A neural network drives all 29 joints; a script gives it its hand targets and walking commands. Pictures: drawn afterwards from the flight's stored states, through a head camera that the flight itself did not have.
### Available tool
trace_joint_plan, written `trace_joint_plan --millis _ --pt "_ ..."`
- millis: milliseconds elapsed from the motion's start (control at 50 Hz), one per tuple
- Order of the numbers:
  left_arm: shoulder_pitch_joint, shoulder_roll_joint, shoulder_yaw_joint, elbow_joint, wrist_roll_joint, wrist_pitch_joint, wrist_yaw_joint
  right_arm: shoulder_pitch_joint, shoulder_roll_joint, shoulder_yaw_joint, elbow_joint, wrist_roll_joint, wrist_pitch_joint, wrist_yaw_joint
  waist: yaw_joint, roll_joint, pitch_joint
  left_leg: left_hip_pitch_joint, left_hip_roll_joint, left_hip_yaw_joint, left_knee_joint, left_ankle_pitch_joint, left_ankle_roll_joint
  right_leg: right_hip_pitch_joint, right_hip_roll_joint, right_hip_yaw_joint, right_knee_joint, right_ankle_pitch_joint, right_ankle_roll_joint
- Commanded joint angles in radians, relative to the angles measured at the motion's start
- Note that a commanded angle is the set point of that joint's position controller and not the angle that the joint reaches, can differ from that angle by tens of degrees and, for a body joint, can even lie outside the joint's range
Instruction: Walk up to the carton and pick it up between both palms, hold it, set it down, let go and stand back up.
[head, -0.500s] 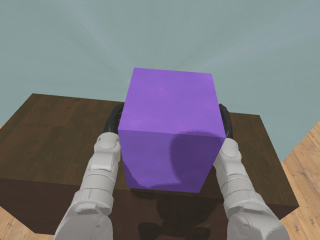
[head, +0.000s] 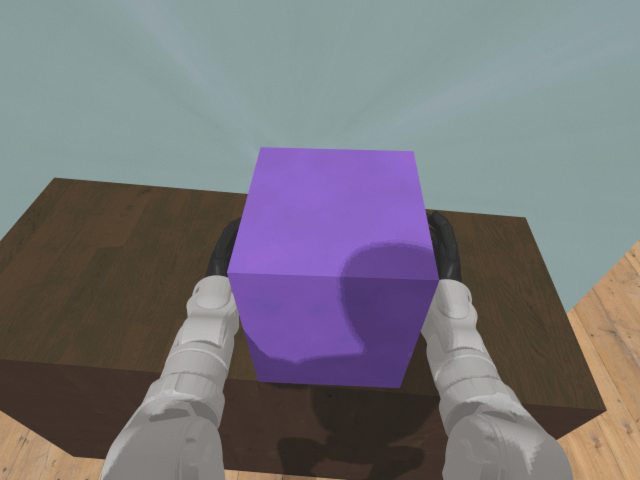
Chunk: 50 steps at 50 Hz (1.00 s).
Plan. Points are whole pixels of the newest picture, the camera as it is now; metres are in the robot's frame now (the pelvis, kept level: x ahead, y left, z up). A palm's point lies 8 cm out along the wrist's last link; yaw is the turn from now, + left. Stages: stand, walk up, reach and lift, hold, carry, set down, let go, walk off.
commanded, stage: set down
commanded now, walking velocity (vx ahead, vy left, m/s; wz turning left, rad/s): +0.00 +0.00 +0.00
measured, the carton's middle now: (332, 271) +0.40 +0.02 +0.06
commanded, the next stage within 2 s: none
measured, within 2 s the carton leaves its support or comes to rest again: rests again in 1.12 s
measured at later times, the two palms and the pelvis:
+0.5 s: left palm (229, 290) +0.38 +0.16 +0.01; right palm (436, 284) +0.40 -0.13 +0.04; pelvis +0.00 +0.00 +0.00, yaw -1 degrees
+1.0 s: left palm (228, 298) +0.39 +0.16 -0.01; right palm (428, 291) +0.40 -0.13 +0.02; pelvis +0.00 +0.01 -0.01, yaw -1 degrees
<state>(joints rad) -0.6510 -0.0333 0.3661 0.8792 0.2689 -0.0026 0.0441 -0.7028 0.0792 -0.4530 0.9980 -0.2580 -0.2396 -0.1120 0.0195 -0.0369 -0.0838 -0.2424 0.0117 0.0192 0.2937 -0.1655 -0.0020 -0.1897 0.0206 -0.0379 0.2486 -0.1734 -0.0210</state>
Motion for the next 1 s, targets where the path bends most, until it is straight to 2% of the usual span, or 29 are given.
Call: trace_joint_plan --millis 0,220,420,640,980 --pt "-0.808 -0.537 -0.286 -0.171 -0.009 -0.119 -0.089 -0.652 0.531 0.331 -0.077 -0.067 -0.079 0.159 0.004 0.051 -0.615 0.177 0.013 0.067 0.054 0.492 -0.05 0.314 -0.016 -0.037 0.108 0.646 0.058" --pt "-0.818 -0.529 -0.265 -0.114 -0.003 -0.183 -0.076 -0.642 0.543 0.304 -0.024 -0.106 -0.109 0.163 0.013 0.057 -0.665 0.164 0.025 0.067 0.087 0.544 -0.05 0.246 -0.015 -0.035 0.121 0.643 0.048" --pt "-0.858 -0.497 -0.238 -0.039 -0.004 -0.271 -0.075 -0.633 0.571 0.271 0.028 -0.159 -0.138 0.164 0.012 0.046 -0.717 0.037 0.021 0.078 0.073 0.453 -0.036 0.29 -0.033 -0.02 0.155 0.682 0.051" --pt "-0.888 -0.457 -0.19 0.046 -0.001 -0.342 -0.076 -0.619 0.57 0.216 0.091 -0.204 -0.152 0.173 0.011 0.051 -0.726 -0.026 0.023 0.085 0.072 0.396 -0.03 0.26 -0.038 -0.014 0.174 0.628 0.047" --pt "-0.844 -0.429 -0.178 0.121 -0.002 -0.429 -0.059 -0.576 0.525 0.183 0.163 -0.228 -0.21 0.174 0.01 0.067 -0.77 0.007 0.034 0.076 0.148 0.528 -0.046 0.112 -0.023 -0.024 0.191 0.602 0.029"
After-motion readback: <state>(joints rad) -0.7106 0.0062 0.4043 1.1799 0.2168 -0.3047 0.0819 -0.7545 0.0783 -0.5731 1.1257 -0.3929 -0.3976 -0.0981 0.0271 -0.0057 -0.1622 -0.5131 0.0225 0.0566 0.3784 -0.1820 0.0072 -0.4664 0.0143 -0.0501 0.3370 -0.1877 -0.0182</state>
